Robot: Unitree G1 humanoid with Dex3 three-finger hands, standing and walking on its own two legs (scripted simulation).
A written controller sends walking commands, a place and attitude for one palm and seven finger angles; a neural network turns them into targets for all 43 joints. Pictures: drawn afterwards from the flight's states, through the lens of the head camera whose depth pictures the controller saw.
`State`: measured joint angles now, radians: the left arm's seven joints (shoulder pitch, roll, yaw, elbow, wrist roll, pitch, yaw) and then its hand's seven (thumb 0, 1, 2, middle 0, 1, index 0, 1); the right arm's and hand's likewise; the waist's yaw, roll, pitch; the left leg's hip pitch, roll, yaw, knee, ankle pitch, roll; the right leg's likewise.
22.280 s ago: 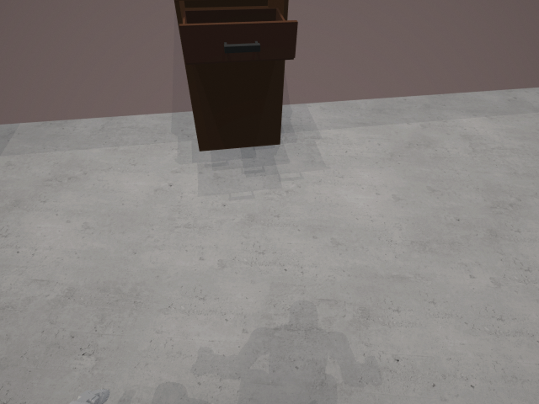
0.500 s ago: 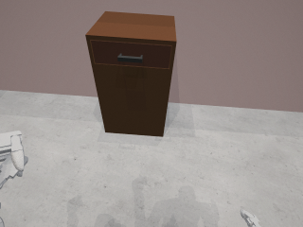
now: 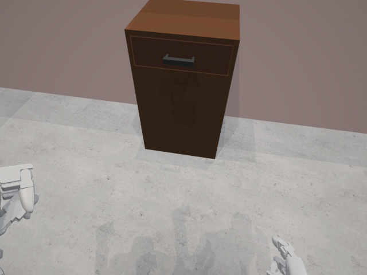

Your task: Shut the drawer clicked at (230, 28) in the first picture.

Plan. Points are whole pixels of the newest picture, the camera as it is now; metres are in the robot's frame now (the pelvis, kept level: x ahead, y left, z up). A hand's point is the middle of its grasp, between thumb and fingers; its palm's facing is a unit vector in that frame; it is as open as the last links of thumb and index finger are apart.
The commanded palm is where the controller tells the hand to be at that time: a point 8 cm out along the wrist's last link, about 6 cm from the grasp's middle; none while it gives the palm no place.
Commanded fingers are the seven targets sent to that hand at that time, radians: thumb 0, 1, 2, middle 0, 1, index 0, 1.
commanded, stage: stop stepping back and stand still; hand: left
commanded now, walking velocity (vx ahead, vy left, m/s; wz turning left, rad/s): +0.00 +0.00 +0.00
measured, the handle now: (179, 59) +0.98 +0.08 -0.03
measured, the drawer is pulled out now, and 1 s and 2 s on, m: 0.00 0.00 0.00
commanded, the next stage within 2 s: let the arm hang, fingers relaxed in 0.56 s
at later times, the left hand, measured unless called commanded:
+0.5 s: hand (39, 183) +0.22 +0.25 +0.16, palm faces +0.31 -0.81 -0.49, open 3.2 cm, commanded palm +0.15 +0.30 +0.18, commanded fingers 0.00 0.90 0.90 -1.40 -1.60 -1.40 -1.60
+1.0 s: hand out of the picture +0.05 +0.21 -0.16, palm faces -0.04 -0.97 -0.23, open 3.3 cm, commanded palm none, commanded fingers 0.00 0.90 0.90 -0.68 -0.82 -0.68 -0.82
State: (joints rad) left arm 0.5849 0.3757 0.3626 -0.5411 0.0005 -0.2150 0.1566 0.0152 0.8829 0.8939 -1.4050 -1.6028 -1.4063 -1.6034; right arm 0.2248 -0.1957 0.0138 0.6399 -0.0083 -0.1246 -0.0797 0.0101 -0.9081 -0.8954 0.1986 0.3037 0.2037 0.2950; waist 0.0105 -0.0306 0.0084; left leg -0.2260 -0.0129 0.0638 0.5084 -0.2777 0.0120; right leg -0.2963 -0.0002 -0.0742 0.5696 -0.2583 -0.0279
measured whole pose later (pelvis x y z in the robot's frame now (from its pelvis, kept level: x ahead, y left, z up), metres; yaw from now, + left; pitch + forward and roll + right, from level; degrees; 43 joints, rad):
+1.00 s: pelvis -0.01 +0.02 +0.00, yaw +0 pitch +0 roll +0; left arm 0.27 0.22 -0.01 0.85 0.03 0.05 0.03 0.01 0.90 0.89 -1.01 -1.25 -1.02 -1.22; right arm 0.23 -0.25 0.01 0.92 -0.02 0.02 0.01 0.01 -0.91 -0.90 0.20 0.30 0.20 0.29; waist -0.01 -0.02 0.07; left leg -0.23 -0.02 0.06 0.49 -0.25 0.04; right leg -0.27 0.00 -0.07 0.49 -0.21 -0.03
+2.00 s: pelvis +0.02 +0.00 +0.01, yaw +0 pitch -1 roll +0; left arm 0.14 0.25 0.02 1.14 0.01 -0.02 0.02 0.01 0.90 0.89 -0.20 -0.30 -0.20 -0.30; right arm 0.19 -0.27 -0.01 1.13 -0.02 0.01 -0.02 0.00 -0.91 -0.90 0.20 0.30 0.20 0.29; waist -0.01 0.03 0.06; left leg -0.09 0.01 0.05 0.32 -0.21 0.00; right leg -0.13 0.04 -0.07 0.32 -0.17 -0.06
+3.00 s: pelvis +0.04 +0.00 +0.02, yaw -1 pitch +0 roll +0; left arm 0.08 0.30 0.02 1.13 0.01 -0.02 0.01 0.01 0.90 0.89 -0.20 -0.30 -0.20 -0.30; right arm 0.14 -0.31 -0.01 1.12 -0.01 0.00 -0.02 0.00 -0.91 -0.90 0.20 0.30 0.20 0.29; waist -0.02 0.02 0.05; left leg -0.06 0.01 0.05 0.28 -0.22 0.00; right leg -0.10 0.04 -0.07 0.28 -0.18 -0.06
